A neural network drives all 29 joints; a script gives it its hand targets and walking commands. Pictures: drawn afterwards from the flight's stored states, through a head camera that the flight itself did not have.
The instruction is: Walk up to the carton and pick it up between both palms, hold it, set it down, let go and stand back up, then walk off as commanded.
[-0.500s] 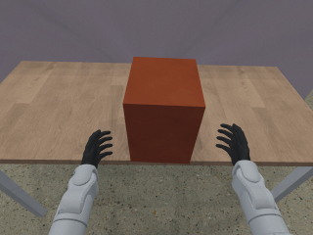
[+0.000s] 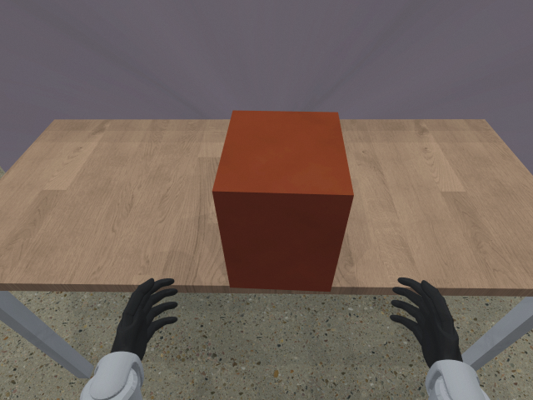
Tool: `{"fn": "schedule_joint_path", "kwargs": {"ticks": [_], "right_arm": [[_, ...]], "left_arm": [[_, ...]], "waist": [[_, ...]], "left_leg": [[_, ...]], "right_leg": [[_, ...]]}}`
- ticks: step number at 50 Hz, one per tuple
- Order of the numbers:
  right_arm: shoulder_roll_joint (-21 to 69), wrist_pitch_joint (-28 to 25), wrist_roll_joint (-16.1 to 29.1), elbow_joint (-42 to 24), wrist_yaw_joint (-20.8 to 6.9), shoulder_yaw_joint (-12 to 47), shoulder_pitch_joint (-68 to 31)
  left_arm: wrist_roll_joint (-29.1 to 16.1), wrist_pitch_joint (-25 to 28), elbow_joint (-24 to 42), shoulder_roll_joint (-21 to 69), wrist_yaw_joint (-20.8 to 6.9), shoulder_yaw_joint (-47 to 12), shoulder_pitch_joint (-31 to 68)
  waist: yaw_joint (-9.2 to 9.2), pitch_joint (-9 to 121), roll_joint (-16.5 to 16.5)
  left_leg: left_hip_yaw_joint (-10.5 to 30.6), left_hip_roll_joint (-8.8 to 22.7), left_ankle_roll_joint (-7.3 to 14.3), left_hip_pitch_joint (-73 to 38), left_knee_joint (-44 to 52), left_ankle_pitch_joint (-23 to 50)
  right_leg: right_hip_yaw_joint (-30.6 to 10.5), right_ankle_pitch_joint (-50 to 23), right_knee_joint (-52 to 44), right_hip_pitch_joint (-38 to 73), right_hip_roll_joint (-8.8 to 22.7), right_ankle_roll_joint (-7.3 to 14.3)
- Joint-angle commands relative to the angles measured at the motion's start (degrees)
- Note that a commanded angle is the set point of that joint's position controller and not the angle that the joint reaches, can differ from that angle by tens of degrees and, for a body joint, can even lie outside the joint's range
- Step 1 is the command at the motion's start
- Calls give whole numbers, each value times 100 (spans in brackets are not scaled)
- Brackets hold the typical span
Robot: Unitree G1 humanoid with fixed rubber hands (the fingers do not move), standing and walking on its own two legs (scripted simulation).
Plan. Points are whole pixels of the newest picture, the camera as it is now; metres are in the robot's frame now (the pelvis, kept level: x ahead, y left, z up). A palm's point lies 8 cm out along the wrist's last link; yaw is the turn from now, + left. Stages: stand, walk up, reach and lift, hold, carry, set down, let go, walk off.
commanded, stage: set down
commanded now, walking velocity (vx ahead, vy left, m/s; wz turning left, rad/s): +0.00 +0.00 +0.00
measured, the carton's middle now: (282, 202) +0.44 +0.03 +0.04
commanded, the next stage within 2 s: let go in 1.46 s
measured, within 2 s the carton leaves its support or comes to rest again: neither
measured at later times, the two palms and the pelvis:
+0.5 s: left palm (134, 343) +0.19 +0.23 +0.01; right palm (440, 357) +0.20 -0.19 +0.01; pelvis +0.02 +0.01 +0.00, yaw +0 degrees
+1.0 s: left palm (143, 362) +0.18 +0.23 -0.04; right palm (437, 374) +0.19 -0.20 -0.04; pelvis +0.04 +0.01 +0.00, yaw +0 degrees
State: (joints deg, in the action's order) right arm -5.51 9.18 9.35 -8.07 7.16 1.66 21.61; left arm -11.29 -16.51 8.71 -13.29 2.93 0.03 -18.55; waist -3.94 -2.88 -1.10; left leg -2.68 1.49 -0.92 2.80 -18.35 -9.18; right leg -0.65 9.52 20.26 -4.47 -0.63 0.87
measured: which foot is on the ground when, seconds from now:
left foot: down 0.00-1.00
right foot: down 0.00-1.00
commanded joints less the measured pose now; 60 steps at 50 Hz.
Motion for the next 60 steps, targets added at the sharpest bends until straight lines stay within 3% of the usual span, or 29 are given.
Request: {"fn": "schedule_joint_path", "kwargs": {"ticks": [1, 2, 6, 9, 12, 14, 23, 26, 27, 28, 29, 33, 35, 38, 39, 40, 42, 43, 44, 45, 46, 47, 48, 49, 52, 54, 55, 58, 60], "right_arm": [[-432, -289, -32, -1325, -63, -322, -740], [-322, -203, -137, -1000, -92, -211, -680], [-384, -367, -81, -1567, -119, -356, -489], [-391, -223, -67, -592, -228, -378, -561], [-463, -304, 75, -879, -228, -401, -384], [-570, -275, -52, -303, -273, -480, -253], [-670, -698, -137, -755, -420, -474, -27], [-740, -740, -266, -75, -471, -506, 95], [-705, -780, -179, -202, -456, -409, 270], [-708, -876, -133, -335, -455, -437, 332], [-668, -895, -220, 38, -457, -423, 319], [-817, -1092, -285, 301, -573, -400, 316], [-880, -1231, -250, 555, -666, -422, 325], [-935, -1419, -303, 616, -646, -518, 264], [-992, -1498, -319, 469, -647, -508, 249], [-970, -1474, -419, 1144, -690, -425, 203], [-925, -1627, -432, 1242, -657, -418, 287], [-915, -1806, -243, 550, -627, -450, 313], [-1010, -1622, -481, 1904, -714, -374, 289], [-960, -1747, -396, 1527, -687, -387, 248], [-1085, -1701, -506, 1898, -713, -463, 158], [-1029, -1827, -436, 1406, -701, -422, 66], [-998, -1765, -533, 2017, -720, -432, -61], [-993, -1875, -487, 1517, -710, -461, -135], [-957, -1875, -667, 2255, -702, -455, -234], [-972, -1902, -657, 2307, -737, -430, -346], [-978, -1996, -529, 1878, -740, -466, -280], [-1033, -1892, -773, 2865, -752, -421, -510], [-1049, -1982, -720, 2433, -747, -496, -661]], "left_arm": [[-1, 323, 1311, -526, 9, 166, 830], [43, 294, 858, -541, -19, 295, 894], [-169, 539, 1422, -651, 82, 198, 853], [98, 461, 788, -523, 70, 221, 842], [114, 494, 1099, -528, 61, 236, 579], [366, 330, 393, -308, -32, 145, 246], [451, 634, 773, -509, 28, 349, 108], [502, 651, 47, -397, -38, 236, -99], [410, 714, 229, -398, -90, 260, -239], [399, 824, 566, -442, -57, 301, -241], [471, 783, 46, -419, -113, 316, -211], [532, 980, 40, -467, -102, 241, -254], [601, 1115, 167, -357, -33, 179, -402], [626, 1183, -96, -329, -49, 94, -425], [540, 1235, -135, -393, -79, 128, -480], [656, 1200, -776, -300, -125, 151, -413], [772, 1235, -694, -436, -132, 204, -461], [642, 1417, 167, -561, -63, 183, -396], [889, 1206, -1144, -242, -147, 140, -476], [897, 1284, -826, -301, -148, 165, -472], [957, 1206, -1200, -199, -162, 122, -400], [804, 1332, -636, -366, -142, 101, -336], [943, 1224, -1228, -237, -175, 60, -182], [811, 1335, -699, -363, -129, 93, -112], [906, 1230, -1433, -336, -138, 55, -51], [921, 1273, -1339, -393, -128, 73, 98], [875, 1378, -728, -430, -44, 93, 61], [1000, 1136, -2028, -272, -146, 81, 131], [909, 1204, -1481, -384, -112, 87, 323]], "waist": [[41, 105, 205], [-33, -218, 108], [40, 259, -72], [63, 92, 401], [62, 256, 404], [167, -75, 335], [73, 167, 325], [220, -93, 357], [216, -69, 116], [166, 18, 239], [210, -34, 328], [316, 134, 247], [179, 284, 500], [206, 222, 337], [225, 320, -20], [213, 51, 108], [227, 80, 156], [167, 556, 273], [243, -123, 257], [261, 98, 281], [273, -14, 257], [289, 263, 203], [330, 1, 246], [227, 292, 271], [250, -65, 246], [252, 91, 186], [175, 331, 471], [240, 29, 171], [173, 257, 121]], "left_leg": [[-53, -93, 108, 259, 560, -282], [-113, -141, 114, 237, 498, -347], [-91, -88, 192, 209, 439, -201], [-59, -56, 119, 362, 497, -366], [-16, -72, 69, 247, 431, 2], [2, -83, -18, 2, 427, 202], [-26, -135, -44, -103, 230, 1053], [2, -119, -67, -159, 186, 1136], [27, -147, -43, -278, 139, 1372], [5, -173, -75, -377, 101, 1539], [-15, -166, -86, -332, 85, 1480], [47, -136, -135, -416, 26, 1833], [67, -99, -215, -403, 10, 2094], [22, -137, -196, -524, 11, 1987], [51, -123, -186, -627, -48, 2133], [6, -166, -175, -554, 10, 1856], [20, -181, -211, -527, -59, 2056], [-4, -211, -209, -633, -102, 2337], [53, -141, -262, -600, -66, 2252], [61, -151, -261, -685, -76, 2274], [20, -137, -260, -714, -33, 2073], [31, -165, -236, -690, -78, 2180], [11, -166, -244, -603, -28, 1912], [-35, -157, -236, -596, -42, 1945], [-39, -203, -255, -495, -59, 1731], [-31, -174, -212, -491, -42, 1687], [-50, -167, -215, -502, -30, 1765], [-96, -158, -196, -459, -27, 1540], [-141, -177, -163, -437, 2, 1401]], "right_leg": [[-183, 970, -801, -388, 109, 86], [-250, 1136, -807, -464, 144, 55], [-203, 944, -700, -373, 161, 38], [-187, 973, -649, -331, 173, 96], [-186, 542, -635, -104, 115, 108], [-88, 479, -737, -307, 57, 132], [-43, -293, -628, -130, -25, 92], [-36, -429, -652, -255, 4, 69], [-62, -695, -682, -170, -4, 33], [-78, -806, -662, -197, -5, 57], [-81, -799, -671, -125, 7, 63], [22, -1000, -648, -104, -89, 63], [24, -1128, -571, 27, -125, 134], [43, -1141, -643, -122, -105, 106], [80, -1359, -618, -131, -126, 59], [29, -1266, -676, -267, -102, 44], [42, -1569, -613, -112, -79, 21], [65, -1973, -539, 70, -71, -22], [54, -1500, -604, -227, -137, 65], [89, -1585, -669, -138, -141, 64], [100, -1464, -697, -286, -142, 70], [105, -1600, -655, -201, -110, 35], [103, -1387, -669, -236, -133, 53], [140, -1415, -635, -94, -125, 33], [136, -1221, -589, -355, -75, 18], [85, -1222, -637, -257, -71, 25], [107, -1295, -583, -103, -86, 52], [138, -1096, -612, -346, -77, 31], [165, -987, -595, -241, -81, 0]]}}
